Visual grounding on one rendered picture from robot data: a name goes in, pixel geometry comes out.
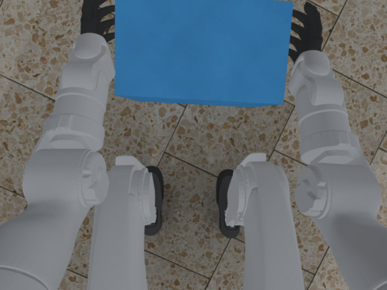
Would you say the robot right upper arm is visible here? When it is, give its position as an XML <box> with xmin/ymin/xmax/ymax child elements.
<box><xmin>294</xmin><ymin>163</ymin><xmax>387</xmax><ymax>290</ymax></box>

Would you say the left robot hand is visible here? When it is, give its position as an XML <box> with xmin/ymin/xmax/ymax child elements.
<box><xmin>80</xmin><ymin>0</ymin><xmax>115</xmax><ymax>43</ymax></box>

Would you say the robot right foot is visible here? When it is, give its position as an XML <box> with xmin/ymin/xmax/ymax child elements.
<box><xmin>216</xmin><ymin>169</ymin><xmax>240</xmax><ymax>238</ymax></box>

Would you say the carton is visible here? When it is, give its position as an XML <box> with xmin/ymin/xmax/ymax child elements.
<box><xmin>114</xmin><ymin>0</ymin><xmax>294</xmax><ymax>108</ymax></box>

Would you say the robot right shin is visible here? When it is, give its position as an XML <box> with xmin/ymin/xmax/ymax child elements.
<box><xmin>224</xmin><ymin>152</ymin><xmax>290</xmax><ymax>226</ymax></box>

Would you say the robot left upper arm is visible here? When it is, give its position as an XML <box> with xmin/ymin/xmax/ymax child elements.
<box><xmin>0</xmin><ymin>149</ymin><xmax>109</xmax><ymax>290</ymax></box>

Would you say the right robot hand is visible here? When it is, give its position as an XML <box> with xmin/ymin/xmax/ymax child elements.
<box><xmin>288</xmin><ymin>2</ymin><xmax>323</xmax><ymax>63</ymax></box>

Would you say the robot right forearm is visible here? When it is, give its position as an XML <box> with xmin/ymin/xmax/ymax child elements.
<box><xmin>287</xmin><ymin>50</ymin><xmax>382</xmax><ymax>209</ymax></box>

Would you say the robot left forearm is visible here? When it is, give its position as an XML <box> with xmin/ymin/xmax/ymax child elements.
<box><xmin>22</xmin><ymin>33</ymin><xmax>115</xmax><ymax>200</ymax></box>

